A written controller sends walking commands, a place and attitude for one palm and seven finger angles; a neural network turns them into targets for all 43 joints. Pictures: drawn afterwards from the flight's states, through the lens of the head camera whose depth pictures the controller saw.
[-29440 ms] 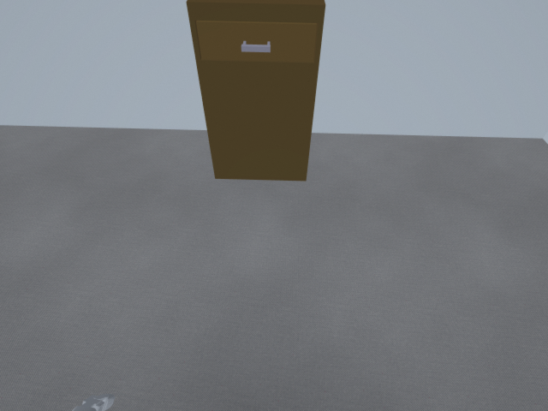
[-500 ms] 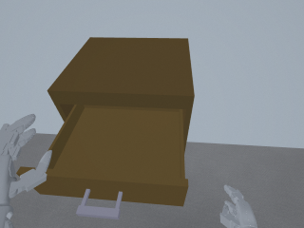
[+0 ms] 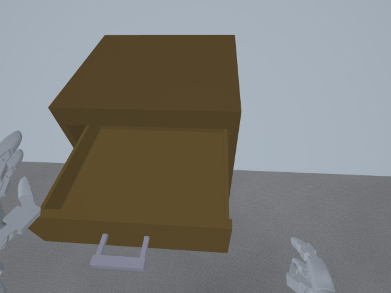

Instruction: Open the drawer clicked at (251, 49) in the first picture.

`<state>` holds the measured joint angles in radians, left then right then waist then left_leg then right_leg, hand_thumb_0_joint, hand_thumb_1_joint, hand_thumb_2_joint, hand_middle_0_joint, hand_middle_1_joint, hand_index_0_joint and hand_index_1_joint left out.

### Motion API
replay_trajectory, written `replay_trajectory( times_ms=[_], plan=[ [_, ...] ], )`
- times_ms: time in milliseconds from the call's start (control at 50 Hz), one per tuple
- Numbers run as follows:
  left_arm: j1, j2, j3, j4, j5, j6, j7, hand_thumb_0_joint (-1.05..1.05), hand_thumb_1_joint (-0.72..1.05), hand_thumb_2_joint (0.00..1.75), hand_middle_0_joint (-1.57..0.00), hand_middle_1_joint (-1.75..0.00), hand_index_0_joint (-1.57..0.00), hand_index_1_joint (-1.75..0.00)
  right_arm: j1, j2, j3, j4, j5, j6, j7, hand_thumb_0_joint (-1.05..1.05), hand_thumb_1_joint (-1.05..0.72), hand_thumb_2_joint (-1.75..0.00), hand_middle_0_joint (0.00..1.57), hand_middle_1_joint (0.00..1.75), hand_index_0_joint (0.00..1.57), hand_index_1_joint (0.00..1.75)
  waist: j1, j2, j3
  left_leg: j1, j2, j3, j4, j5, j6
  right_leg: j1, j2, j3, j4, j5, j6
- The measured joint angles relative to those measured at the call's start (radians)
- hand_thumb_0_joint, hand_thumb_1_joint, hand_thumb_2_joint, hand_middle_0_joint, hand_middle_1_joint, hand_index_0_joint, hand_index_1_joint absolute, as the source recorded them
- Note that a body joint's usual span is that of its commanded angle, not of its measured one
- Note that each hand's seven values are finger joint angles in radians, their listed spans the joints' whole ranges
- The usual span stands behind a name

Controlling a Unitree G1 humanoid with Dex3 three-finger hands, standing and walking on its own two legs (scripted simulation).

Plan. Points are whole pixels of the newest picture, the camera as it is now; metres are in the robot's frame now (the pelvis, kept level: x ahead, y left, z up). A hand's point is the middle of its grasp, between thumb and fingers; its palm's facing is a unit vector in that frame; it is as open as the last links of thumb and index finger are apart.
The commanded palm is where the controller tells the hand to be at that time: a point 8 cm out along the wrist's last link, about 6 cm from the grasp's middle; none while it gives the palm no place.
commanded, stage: step back with the hand held close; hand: left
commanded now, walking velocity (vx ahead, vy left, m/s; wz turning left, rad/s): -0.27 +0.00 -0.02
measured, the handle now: (121, 251) +0.21 +0.18 -0.04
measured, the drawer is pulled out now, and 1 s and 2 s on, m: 0.27 0.27 0.27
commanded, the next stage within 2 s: stop stepping back and stand still in 1.14 s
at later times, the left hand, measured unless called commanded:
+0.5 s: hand (7, 254) +0.14 +0.26 +0.16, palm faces +0.34 -0.80 -0.49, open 7.4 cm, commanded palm +0.08 +0.30 +0.18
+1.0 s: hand out of the picture +0.07 +0.22 +0.16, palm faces +0.28 -0.83 -0.48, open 7.4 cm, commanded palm +0.00 +0.27 +0.18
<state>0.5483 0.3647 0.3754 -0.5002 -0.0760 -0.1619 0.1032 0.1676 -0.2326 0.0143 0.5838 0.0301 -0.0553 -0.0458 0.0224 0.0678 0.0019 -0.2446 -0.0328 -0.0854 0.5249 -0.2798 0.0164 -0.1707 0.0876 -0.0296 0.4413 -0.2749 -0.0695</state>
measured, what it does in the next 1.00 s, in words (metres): walks backwards: right foot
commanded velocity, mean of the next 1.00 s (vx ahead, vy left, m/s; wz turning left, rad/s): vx -0.32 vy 0.00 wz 0.00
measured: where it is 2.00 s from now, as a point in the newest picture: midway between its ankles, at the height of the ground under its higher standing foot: outside the picture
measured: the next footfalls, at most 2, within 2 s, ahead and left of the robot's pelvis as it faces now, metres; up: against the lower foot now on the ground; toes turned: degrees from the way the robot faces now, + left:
right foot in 0.94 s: -0.13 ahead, -0.10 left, +0.00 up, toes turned -2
left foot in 1.34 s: -0.25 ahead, +0.08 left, +0.00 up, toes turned +4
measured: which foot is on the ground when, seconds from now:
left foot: down 0.00-1.00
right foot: down 0.00-0.72, up 0.74-0.92, down 0.94-1.00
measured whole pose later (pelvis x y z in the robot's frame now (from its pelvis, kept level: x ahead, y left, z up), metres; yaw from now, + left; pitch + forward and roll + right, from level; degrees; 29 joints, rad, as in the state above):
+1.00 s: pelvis -0.14 +0.00 -0.01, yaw -2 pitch +4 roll -2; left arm 0.60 0.39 0.39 -0.64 -0.06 -0.21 0.12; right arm 0.11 -0.17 0.01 0.60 -0.01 -0.10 -0.02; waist 0.00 0.03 0.04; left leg -0.48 0.07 -0.01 0.58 -0.16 -0.03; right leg -0.30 0.07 -0.04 0.56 -0.35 -0.03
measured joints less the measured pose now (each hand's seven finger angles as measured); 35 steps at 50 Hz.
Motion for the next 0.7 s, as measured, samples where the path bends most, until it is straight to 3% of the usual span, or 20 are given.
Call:
replay_trajectory(
  times_ms=[160,360,460,520,600,660,700],
  plan=[
    [0.109,0.001,-0.05,-0.039,0.011,0.011,-0.008,0.01,0.89,0.9,-0.21,-0.3,-0.21,-0.3,-0.016,-0.011,-0.04,-0.019,0.008,0.062,-0.004,0.01,-0.91,-0.9,0.21,0.3,0.21,0.3,-0.037,-0.028,0.019,-0.066,-0.012,0.02,0.018,0.017,0.011,-0.083,-0.014,0.014,0.048,0.004,0.016],
    [0.124,0.083,0.037,-0.144,0.01,-0.006,0.028,0.01,0.89,0.9,-0.21,-0.3,-0.21,-0.3,-0.004,0.021,-0.03,-0.041,-0.004,0.051,-0.02,0.01,-0.91,-0.9,0.2,0.3,0.2,0.3,-0.025,-0.086,0.008,-0.126,-0.036,0.038,0.036,0.049,0.029,-0.166,-0.041,0.023,0.118,0.007,0.043],
    [0.105,0.051,0.04,-0.121,0.017,-0.008,0.029,0.01,0.89,0.9,-0.21,-0.3,-0.21,-0.3,-0.013,0.045,-0.01,-0.048,-0.013,0.024,-0.012,0.01,-0.91,-0.9,0.21,0.3,0.21,0.3,-0.012,-0.073,-0.001,-0.147,-0.031,0.059,0.058,0.056,0.032,-0.205,-0.052,0.019,0.17,-0.03,0.059],
    [0.087,0.029,0.022,-0.105,0.023,0.0,0.026,0.01,0.89,0.9,-0.2,-0.3,-0.21,-0.3,-0.007,0.051,0.005,-0.053,-0.012,0.013,-0.008,0.01,-0.9,-0.9,0.21,0.3,0.21,0.3,-0.013,-0.061,0.003,-0.167,-0.021,0.057,0.093,0.049,0.026,-0.211,-0.046,0.007,0.17,0.03,0.043],
    [0.07,0.008,-0.014,-0.102,0.026,-0.003,0.027,0.01,0.89,0.9,-0.21,-0.3,-0.21,-0.3,0.022,0.047,0.009,-0.041,-0.011,0.009,-0.004,0.01,-0.9,-0.9,0.21,0.3,0.21,0.3,-0.026,-0.063,-0.01,-0.221,-0.008,0.047,0.179,-0.077,0.015,-0.227,-0.044,-0.023,0.169,0.027,0.02],
    [0.071,0.005,-0.035,-0.129,0.023,-0.014,0.037,0.01,0.89,0.9,-0.21,-0.3,-0.21,-0.3,0.042,0.037,0.007,-0.01,-0.019,0.014,-0.002,0.01,-0.9,-0.9,0.21,0.3,0.21,0.3,-0.04,-0.1,-0.013,-0.223,-0.009,0.051,0.269,-0.124,0.001,-0.232,-0.066,-0.038,0.164,0.036,0.018],
    [0.084,0.017,-0.029,-0.155,0.022,-0.019,0.042,0.01,0.89,0.9,-0.21,-0.3,-0.21,-0.3,0.058,0.024,0.006,-0.003,-0.022,0.021,-0.007,0.01,-0.9,-0.9,0.21,0.3,0.21,0.3,-0.05,-0.114,-0.022,-0.165,0.01,0.048,0.167,-0.097,0.004,-0.243,-0.073,-0.048,0.165,0.038,0.023]
  ],
)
